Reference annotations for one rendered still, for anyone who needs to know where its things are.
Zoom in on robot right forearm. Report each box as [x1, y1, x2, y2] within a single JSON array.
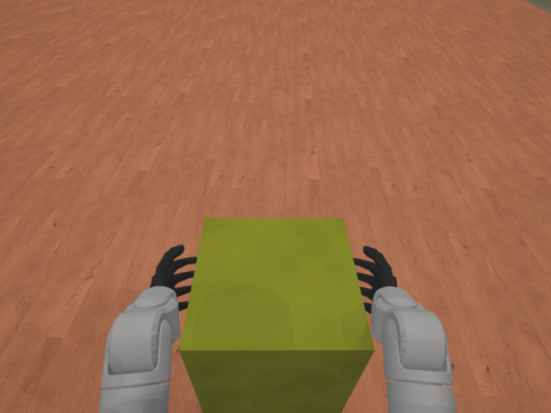
[[371, 287, 456, 413]]

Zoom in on robot right hand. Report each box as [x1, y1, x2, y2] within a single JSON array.
[[353, 246, 397, 314]]

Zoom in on carton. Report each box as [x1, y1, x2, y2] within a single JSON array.
[[179, 218, 375, 413]]

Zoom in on robot left hand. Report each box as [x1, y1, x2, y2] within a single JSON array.
[[150, 244, 197, 311]]

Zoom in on robot left forearm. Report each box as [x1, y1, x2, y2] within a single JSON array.
[[99, 286, 181, 413]]

